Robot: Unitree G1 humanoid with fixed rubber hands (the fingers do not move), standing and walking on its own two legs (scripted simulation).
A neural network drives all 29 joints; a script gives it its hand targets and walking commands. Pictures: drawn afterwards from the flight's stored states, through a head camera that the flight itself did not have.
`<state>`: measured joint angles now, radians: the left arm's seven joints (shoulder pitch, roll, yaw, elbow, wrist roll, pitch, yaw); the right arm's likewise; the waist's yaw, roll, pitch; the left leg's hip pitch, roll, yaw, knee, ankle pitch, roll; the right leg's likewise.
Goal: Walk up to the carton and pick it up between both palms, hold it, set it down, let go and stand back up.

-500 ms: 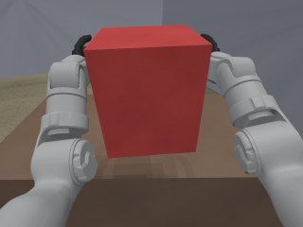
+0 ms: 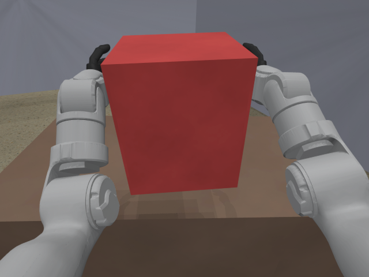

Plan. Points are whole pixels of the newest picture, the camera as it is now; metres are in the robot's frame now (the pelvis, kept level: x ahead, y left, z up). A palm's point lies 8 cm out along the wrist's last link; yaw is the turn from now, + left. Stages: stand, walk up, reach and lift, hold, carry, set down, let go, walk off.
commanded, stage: hold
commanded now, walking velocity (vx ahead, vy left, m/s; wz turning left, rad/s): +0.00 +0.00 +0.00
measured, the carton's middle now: (179, 110) +0.36 +0.00 +0.29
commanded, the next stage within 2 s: none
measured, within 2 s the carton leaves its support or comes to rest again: neither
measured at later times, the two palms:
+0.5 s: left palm (102, 77) +0.38 +0.15 +0.35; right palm (260, 76) +0.36 -0.16 +0.35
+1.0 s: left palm (101, 79) +0.38 +0.15 +0.34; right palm (259, 76) +0.36 -0.15 +0.35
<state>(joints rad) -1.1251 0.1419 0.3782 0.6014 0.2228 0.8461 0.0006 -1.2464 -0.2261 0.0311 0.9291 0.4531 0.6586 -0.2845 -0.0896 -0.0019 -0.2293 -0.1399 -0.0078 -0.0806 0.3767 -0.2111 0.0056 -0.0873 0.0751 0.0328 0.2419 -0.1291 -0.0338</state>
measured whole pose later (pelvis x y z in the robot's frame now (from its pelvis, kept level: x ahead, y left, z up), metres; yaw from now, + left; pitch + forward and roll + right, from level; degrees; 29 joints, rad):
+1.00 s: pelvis -0.01 +0.00 +0.00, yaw +0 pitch -1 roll -2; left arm -1.20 0.17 0.37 0.76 0.20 0.78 0.01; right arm -1.32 -0.23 0.00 1.04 0.42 0.63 -0.27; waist -0.11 0.00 -0.23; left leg -0.16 -0.01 -0.09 0.38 -0.20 0.01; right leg -0.10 0.07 0.03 0.23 -0.11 -0.03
